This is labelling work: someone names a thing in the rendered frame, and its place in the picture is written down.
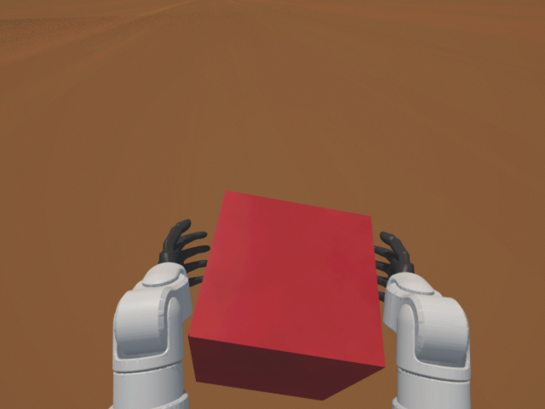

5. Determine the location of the robot left hand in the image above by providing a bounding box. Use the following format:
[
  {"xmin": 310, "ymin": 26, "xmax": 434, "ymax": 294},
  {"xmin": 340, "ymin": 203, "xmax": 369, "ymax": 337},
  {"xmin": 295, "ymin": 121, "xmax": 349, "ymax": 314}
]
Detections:
[{"xmin": 158, "ymin": 219, "xmax": 210, "ymax": 287}]

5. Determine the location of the left robot forearm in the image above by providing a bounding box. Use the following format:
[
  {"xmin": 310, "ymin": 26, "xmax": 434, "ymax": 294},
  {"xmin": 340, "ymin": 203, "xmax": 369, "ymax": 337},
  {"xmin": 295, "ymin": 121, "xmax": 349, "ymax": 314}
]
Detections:
[{"xmin": 108, "ymin": 262, "xmax": 192, "ymax": 409}]

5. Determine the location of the carton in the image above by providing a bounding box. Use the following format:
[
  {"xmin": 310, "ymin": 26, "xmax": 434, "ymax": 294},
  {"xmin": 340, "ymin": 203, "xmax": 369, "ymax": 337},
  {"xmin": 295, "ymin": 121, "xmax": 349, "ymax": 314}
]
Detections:
[{"xmin": 188, "ymin": 190, "xmax": 386, "ymax": 400}]

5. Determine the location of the right robot forearm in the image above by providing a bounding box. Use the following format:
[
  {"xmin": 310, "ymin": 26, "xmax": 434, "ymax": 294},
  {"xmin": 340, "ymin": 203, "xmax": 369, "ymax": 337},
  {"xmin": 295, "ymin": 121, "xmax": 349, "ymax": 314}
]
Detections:
[{"xmin": 382, "ymin": 272, "xmax": 471, "ymax": 409}]

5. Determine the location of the robot right hand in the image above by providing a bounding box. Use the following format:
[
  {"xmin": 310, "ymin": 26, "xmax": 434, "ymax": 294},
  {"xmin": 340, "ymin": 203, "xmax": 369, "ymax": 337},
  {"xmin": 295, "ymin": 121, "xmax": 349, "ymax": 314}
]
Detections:
[{"xmin": 374, "ymin": 232, "xmax": 415, "ymax": 302}]

